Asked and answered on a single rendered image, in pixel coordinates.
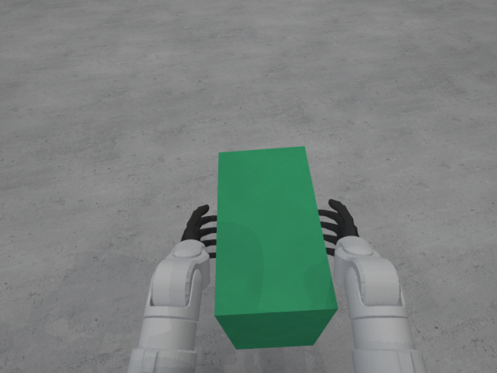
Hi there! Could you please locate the carton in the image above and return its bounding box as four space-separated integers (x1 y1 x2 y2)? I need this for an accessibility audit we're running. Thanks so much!
214 146 338 350

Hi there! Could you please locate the right robot forearm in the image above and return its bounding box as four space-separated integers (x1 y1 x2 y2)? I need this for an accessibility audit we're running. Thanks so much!
333 236 427 373

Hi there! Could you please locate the robot right hand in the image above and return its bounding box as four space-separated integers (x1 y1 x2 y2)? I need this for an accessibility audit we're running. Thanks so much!
318 199 359 256

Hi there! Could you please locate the left robot forearm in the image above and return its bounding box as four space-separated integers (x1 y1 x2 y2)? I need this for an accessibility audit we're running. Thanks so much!
127 239 210 373

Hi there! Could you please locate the robot left hand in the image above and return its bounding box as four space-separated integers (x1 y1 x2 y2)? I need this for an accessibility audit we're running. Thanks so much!
181 204 217 258

